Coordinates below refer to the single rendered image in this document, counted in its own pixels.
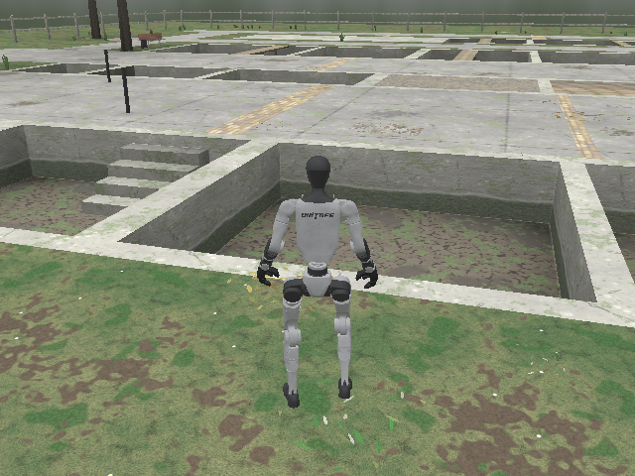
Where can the right robot hand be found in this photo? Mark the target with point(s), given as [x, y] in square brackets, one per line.
[373, 277]

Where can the left robot hand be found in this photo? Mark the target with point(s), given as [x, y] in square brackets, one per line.
[261, 275]

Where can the right robot forearm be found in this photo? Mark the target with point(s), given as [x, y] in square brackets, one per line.
[366, 259]

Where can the right robot foot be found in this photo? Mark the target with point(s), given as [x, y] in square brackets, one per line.
[344, 391]

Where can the robot right upper arm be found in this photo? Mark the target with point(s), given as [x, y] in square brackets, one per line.
[349, 209]

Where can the left robot forearm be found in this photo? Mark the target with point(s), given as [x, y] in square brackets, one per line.
[267, 258]

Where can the robot left upper arm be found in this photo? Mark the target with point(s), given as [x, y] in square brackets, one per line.
[287, 208]

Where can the robot right shin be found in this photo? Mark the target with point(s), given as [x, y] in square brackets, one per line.
[344, 352]

